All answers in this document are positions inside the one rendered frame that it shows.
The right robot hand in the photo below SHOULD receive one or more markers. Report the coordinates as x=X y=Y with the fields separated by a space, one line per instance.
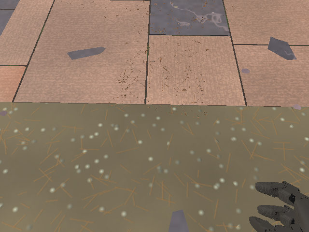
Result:
x=293 y=220

